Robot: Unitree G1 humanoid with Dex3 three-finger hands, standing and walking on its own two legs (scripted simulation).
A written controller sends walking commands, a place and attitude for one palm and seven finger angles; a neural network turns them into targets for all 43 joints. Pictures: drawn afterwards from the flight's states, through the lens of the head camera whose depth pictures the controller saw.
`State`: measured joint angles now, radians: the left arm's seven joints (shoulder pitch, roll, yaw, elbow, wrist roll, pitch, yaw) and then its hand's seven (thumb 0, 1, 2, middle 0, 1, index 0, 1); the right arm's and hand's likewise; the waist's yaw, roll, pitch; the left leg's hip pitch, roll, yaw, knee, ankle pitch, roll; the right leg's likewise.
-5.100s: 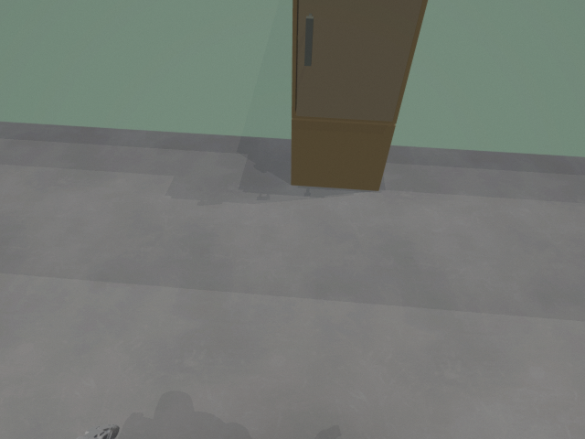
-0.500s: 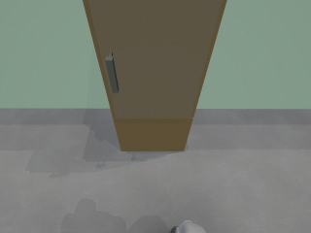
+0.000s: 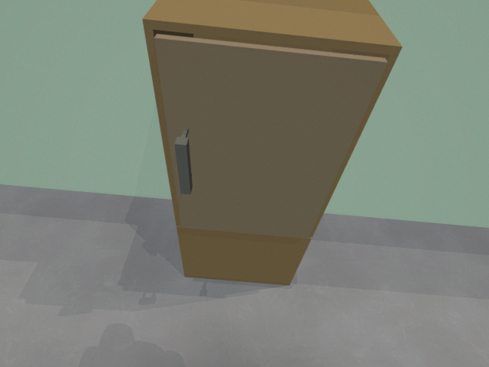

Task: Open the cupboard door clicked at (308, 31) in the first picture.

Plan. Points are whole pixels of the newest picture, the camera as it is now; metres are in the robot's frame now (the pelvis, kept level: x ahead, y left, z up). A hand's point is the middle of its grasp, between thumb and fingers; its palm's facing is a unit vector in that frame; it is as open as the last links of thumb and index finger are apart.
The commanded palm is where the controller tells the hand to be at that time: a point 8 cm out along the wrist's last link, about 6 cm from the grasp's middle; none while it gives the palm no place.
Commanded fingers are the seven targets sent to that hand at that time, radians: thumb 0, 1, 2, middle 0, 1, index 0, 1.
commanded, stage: come to a stop and stand still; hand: left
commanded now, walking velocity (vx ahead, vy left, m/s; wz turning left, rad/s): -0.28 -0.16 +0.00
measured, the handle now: (185, 161) +0.54 +0.18 -0.02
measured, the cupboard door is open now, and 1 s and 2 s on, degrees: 0 0 0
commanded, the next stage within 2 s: look again from close up in 0.94 s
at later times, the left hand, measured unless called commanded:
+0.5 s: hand out of the picture -0.01 +0.11 -0.16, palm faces +0.00 -0.97 -0.25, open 7.4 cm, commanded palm none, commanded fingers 0.00 0.90 0.90 -0.20 -0.30 -0.20 -0.30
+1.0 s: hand out of the picture -0.10 +0.08 -0.17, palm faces +0.04 -0.99 -0.16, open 7.4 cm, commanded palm none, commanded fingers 0.00 0.90 0.90 -0.20 -0.30 -0.20 -0.30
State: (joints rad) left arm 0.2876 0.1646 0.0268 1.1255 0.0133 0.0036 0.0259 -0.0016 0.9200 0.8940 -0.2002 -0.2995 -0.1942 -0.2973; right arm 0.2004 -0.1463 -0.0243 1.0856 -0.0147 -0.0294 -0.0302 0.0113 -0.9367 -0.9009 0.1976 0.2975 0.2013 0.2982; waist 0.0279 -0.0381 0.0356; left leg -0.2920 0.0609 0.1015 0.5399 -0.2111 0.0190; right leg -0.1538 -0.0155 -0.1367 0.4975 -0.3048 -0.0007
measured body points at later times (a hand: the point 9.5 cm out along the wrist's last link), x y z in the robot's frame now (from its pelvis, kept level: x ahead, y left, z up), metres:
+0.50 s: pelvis -0.05 -0.07 +0.00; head -0.04 -0.09 +0.45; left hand -0.01 +0.17 -0.14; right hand -0.02 -0.31 -0.16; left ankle -0.04 +0.08 -0.70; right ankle -0.04 -0.17 -0.73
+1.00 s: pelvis -0.08 -0.08 +0.01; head -0.07 -0.08 +0.46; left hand -0.10 +0.13 -0.16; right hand -0.10 -0.29 -0.16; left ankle -0.08 +0.05 -0.73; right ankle -0.04 -0.17 -0.73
